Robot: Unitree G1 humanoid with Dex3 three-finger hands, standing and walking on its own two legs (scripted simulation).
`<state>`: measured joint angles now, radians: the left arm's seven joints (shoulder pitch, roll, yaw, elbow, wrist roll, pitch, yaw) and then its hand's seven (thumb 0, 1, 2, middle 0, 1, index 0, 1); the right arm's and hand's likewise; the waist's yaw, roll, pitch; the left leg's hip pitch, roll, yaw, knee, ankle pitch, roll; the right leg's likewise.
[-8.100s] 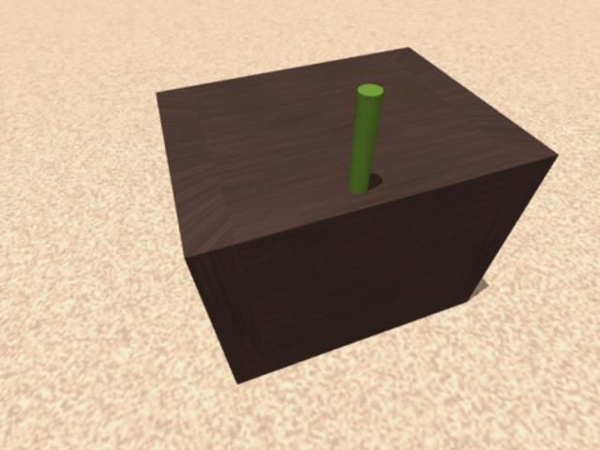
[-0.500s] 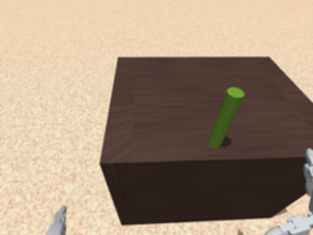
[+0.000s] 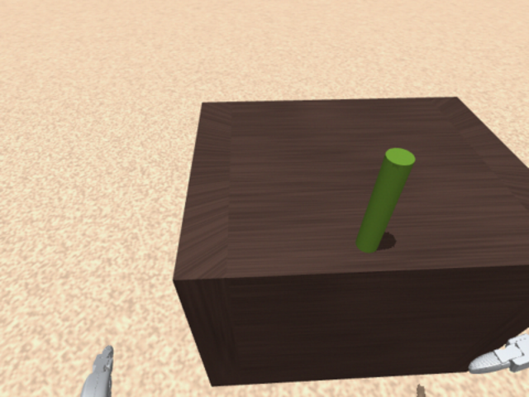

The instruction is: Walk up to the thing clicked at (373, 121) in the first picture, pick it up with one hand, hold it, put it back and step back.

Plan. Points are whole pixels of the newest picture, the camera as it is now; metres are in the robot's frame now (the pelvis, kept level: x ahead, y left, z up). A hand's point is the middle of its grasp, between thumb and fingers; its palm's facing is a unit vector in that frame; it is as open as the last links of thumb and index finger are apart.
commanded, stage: go down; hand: right
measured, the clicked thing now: (381, 206) +0.44 -0.21 +0.04
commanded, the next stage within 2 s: none
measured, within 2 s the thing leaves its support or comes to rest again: neither
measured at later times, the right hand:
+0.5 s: hand (513, 255) +0.29 -0.34 +0.10, palm faces +0.18 +0.98 -0.06, open 17.6 cm
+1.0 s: hand (518, 226) +0.34 -0.37 +0.11, palm faces +0.15 +0.99 +0.00, open 17.5 cm
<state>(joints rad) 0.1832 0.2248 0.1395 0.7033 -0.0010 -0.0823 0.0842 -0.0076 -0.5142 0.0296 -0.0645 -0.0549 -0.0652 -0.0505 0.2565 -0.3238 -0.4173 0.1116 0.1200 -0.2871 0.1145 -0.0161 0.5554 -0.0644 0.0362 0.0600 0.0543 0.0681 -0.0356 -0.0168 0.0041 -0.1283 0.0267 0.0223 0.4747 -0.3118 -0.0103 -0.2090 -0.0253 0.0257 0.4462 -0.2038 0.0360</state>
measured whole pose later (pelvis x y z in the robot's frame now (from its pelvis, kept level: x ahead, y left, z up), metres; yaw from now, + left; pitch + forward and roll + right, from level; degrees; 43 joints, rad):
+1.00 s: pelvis +0.00 -0.02 -0.01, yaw +1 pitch +7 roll +1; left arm 0.22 0.26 -0.02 0.67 -0.01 -0.22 0.20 -0.01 -0.52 0.04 -0.06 -0.05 -0.06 -0.05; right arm -0.38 -0.69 -0.62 0.87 0.30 -0.19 0.59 -0.02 0.55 -0.07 0.03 0.06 0.04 0.07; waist 0.04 0.02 -0.06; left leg -0.37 0.01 0.01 0.59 -0.34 -0.02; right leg -0.47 -0.04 0.02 0.62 -0.27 0.02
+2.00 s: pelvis +0.00 -0.03 -0.03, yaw +2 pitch +11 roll +3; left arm 0.27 0.27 -0.06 0.54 0.00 -0.23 0.18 -0.01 -0.52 0.05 -0.06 -0.05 -0.06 -0.05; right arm -0.50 -0.81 -0.66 1.01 0.25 -0.18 0.62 -0.02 0.60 -0.06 0.03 0.05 0.04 0.06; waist 0.07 0.01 -0.11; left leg -0.51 0.00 0.00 0.71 -0.40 -0.04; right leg -0.64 -0.05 0.02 0.79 -0.35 0.01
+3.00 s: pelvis +0.00 -0.02 -0.04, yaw +1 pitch +13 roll +2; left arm 0.28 0.27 -0.06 0.51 0.01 -0.24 0.18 -0.01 -0.53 0.05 -0.06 -0.04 -0.05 -0.05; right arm -0.54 -0.79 -0.59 1.05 0.25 -0.20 0.62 -0.02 0.60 -0.05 0.04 0.05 0.05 0.06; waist 0.08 0.02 -0.11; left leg -0.58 0.00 0.02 0.78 -0.43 -0.03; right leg -0.70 -0.04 0.04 0.84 -0.36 0.02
